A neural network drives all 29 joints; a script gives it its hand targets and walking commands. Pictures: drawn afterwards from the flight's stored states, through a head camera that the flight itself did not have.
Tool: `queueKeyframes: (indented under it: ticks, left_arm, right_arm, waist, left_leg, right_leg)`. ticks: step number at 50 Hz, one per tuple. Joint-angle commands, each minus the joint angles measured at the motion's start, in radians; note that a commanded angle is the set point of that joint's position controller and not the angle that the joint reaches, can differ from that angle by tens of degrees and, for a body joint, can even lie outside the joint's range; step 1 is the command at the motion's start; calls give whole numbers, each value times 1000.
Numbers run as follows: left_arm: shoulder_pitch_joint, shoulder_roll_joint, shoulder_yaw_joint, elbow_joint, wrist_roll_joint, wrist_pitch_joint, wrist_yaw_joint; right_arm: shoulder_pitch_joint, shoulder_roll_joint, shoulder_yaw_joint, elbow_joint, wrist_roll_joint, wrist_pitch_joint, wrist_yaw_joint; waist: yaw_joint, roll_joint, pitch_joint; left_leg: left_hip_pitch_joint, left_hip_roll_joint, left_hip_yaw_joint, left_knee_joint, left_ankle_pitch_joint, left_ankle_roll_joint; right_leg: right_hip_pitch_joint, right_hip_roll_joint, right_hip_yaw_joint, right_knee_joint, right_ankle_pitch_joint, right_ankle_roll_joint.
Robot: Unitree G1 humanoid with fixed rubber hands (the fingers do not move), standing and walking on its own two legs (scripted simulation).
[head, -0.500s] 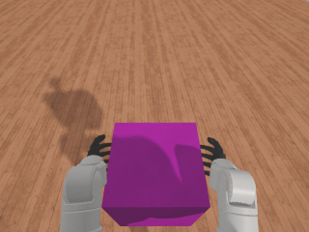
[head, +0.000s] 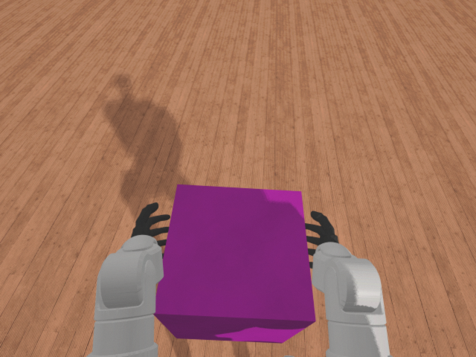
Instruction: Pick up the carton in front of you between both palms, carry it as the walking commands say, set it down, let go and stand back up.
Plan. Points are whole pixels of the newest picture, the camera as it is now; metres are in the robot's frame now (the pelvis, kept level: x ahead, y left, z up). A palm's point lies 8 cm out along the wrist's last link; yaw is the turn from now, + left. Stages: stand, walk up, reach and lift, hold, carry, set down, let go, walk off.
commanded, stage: carry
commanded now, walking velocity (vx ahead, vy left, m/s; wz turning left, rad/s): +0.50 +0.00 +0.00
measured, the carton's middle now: (234, 270) +0.30 +0.00 -0.05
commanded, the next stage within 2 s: none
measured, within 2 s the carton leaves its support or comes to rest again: neither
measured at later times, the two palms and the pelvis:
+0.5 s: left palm (193, 98) +0.60 +0.08 +0.11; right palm (323, 104) +0.62 -0.20 +0.08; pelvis +0.31 -0.08 +0.01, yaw +4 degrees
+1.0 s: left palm (189, 38) +0.95 +0.12 +0.07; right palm (285, 40) +0.95 -0.16 +0.07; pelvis +0.65 -0.03 +0.01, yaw +1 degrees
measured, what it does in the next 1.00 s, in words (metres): walks ahead: right foot, then left foot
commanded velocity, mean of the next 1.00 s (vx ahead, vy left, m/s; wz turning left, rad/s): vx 0.50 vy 0.00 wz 0.00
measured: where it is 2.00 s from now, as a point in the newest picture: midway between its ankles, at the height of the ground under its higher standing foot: (234, 148)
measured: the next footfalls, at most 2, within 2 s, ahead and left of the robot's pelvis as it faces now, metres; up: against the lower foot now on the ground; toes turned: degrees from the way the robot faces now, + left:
right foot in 0.22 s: +0.30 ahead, -0.15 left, +0.00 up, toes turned -10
left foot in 0.72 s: +0.65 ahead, +0.06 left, +0.00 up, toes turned +14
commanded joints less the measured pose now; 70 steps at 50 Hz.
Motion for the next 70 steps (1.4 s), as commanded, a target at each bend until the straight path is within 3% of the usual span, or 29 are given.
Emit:
queueKeyframes:
  ticks: [1,5,9,10,11,12,16,18,24,29,32,34,35,36,37,40,42,46,47,51,55,57,58,59,60,62,63,66,70]
  left_arm:
    - [-456,-1113,-742,-113,-498,-23,-362]
    - [-476,-1063,-734,-142,-505,-2,-368]
    - [-436,-1032,-684,-28,-502,37,-383]
    - [-418,-998,-652,-8,-479,48,-383]
    - [-417,-950,-641,-5,-455,56,-382]
    - [-422,-962,-640,41,-458,61,-376]
    - [-473,-1032,-630,71,-440,54,-371]
    - [-500,-1056,-649,4,-460,43,-377]
    - [-517,-1003,-637,-98,-484,50,-368]
    - [-429,-1005,-630,-14,-438,67,-379]
    - [-434,-1016,-636,3,-456,64,-395]
    - [-459,-1031,-638,20,-462,62,-397]
    - [-464,-1046,-640,13,-452,54,-394]
    - [-467,-1032,-642,9,-462,58,-397]
    - [-465,-1069,-669,17,-453,46,-397]
    - [-526,-1112,-711,-44,-470,11,-388]
    - [-514,-1136,-714,-60,-479,-17,-374]
    - [-390,-1122,-710,-102,-446,-36,-339]
    - [-402,-1120,-719,-121,-464,-35,-332]
    - [-403,-1083,-751,-130,-438,-9,-327]
    - [-402,-1021,-703,-58,-455,39,-346]
    - [-401,-993,-662,1,-450,57,-355]
    - [-412,-967,-654,-5,-445,61,-358]
    - [-419,-978,-646,6,-448,66,-358]
    - [-420,-1001,-627,26,-447,63,-361]
    - [-482,-1038,-646,14,-470,61,-372]
    - [-512,-1075,-653,39,-463,62,-373]
    - [-540,-1082,-658,-2,-484,44,-382]
    - [-520,-1042,-644,-51,-492,48,-372]
  right_arm:
    - [-474,1082,634,-126,423,-48,412]
    - [-460,1068,621,-116,406,-40,403]
    - [-540,985,635,-151,396,-6,393]
    - [-564,985,638,-145,404,8,392]
    - [-571,980,653,-110,407,23,395]
    - [-570,967,632,-68,409,32,400]
    - [-615,1016,643,-3,427,35,416]
    - [-647,1057,667,-55,453,14,411]
    - [-603,1052,687,-126,437,11,362]
    - [-584,1038,668,-124,417,24,376]
    - [-571,1023,661,-92,405,26,381]
    - [-582,1039,653,-64,414,19,395]
    - [-582,1039,646,-81,410,11,401]
    - [-553,1028,629,-39,405,9,404]
    - [-555,1062,643,-29,424,-4,407]
    - [-522,1130,647,-48,431,-39,423]
    - [-633,1125,650,-156,463,-53,420]
    - [-528,1100,633,-177,462,-62,417]
    - [-511,1072,631,-195,469,-57,419]
    - [-471,1021,632,-175,435,-32,429]
    - [-465,948,597,-95,389,16,417]
    - [-520,944,613,-99,398,34,412]
    - [-547,934,610,-87,407,43,416]
    - [-561,950,611,-108,417,47,417]
    - [-623,962,656,-124,440,51,421]
    - [-665,1002,650,-128,468,40,419]
    - [-665,1006,631,-88,424,37,416]
    - [-689,1053,650,-102,439,15,396]
    - [-659,1055,653,-131,452,12,374]
  waist:
    - [1,186,-398]
    - [-9,191,-418]
    - [19,36,-366]
    - [32,-80,-382]
    - [40,-291,-417]
    - [40,-303,-416]
    - [42,-64,-378]
    - [30,-82,-402]
    - [44,-106,-352]
    - [40,-160,-282]
    - [34,-165,-284]
    - [7,-122,-361]
    - [-28,-29,-440]
    - [-24,238,-589]
    - [-15,268,-564]
    - [-9,71,-510]
    - [-10,52,-507]
    - [-4,192,-476]
    - [-9,130,-444]
    - [-2,209,-325]
    - [0,177,-292]
    - [32,72,-347]
    - [47,-65,-414]
    - [40,-315,-470]
    - [47,-273,-492]
    - [35,-65,-444]
    - [37,-43,-393]
    - [27,-131,-409]
    - [28,-106,-401]
  left_leg:
    - [338,246,-121,-167,198,102]
    - [338,257,-79,-109,172,68]
    - [117,202,-35,69,12,15]
    - [5,145,7,252,-52,-19]
    - [-204,53,3,508,-309,-45]
    - [-367,50,-69,652,-394,-32]
    - [-424,135,-113,708,-203,-45]
    - [-414,135,-91,674,-120,-50]
    - [-442,112,-2,464,9,-73]
    - [-294,92,73,195,140,-54]
    - [-121,24,148,146,111,-25]
    - [127,-1,155,76,26,6]
    - [403,131,-21,80,49,56]
    - [634,406,-496,9,5,186]
    - [735,459,-640,-48,292,233]
    - [659,378,-335,-12,531,91]
    - [576,359,-250,-54,421,44]
    - [547,306,-92,-101,446,32]
    - [527,305,-90,-133,409,50]
    - [421,238,59,-176,363,40]
    - [405,256,62,-28,482,22]
    - [254,180,110,253,482,-40]
    - [23,122,104,511,204,-73]
    - [-248,18,26,755,-294,-80]
    - [-328,68,-91,902,-329,-50]
    - [-344,136,-128,894,-252,-43]
    - [-337,161,-129,847,-202,-48]
    - [-301,177,-111,690,-85,-51]
    - [-380,151,-35,576,-4,-70]
  right_leg:
    - [43,13,-68,-359,142,-1]
    - [165,34,-138,-539,305,-11]
    - [468,44,-167,-623,171,-23]
    - [567,-79,12,-684,49,-72]
    - [703,-277,363,-784,-42,-153]
    - [777,-353,469,-825,-38,-213]
    - [699,-264,214,-793,412,-139]
    - [711,-225,122,-794,509,-105]
    - [771,-148,-29,-815,625,-122]
    - [708,-111,-140,-817,661,-133]
    - [710,-107,-161,-699,934,-113]
    - [591,-64,-205,-442,895,-75]
    - [369,-33,-175,-254,694,-50]
    - [117,76,-153,93,271,-13]
    - [-70,144,-39,252,-126,-28]
    - [-158,30,48,181,-61,-47]
    - [-92,8,52,66,42,-53]
    - [-90,27,-23,-112,132,-36]
    - [-103,29,-50,-155,145,-29]
    - [25,58,-152,-459,338,-30]
    - [179,94,-208,-563,346,-50]
    - [466,118,-223,-612,287,-81]
    - [669,-71,58,-646,189,-138]
    - [832,-291,444,-741,241,-244]
    - [837,-322,471,-771,351,-297]
    - [718,-266,326,-763,429,-235]
    - [651,-265,255,-793,415,-199]
    - [586,-199,102,-837,381,-138]
    - [677,-152,-5,-862,396,-156]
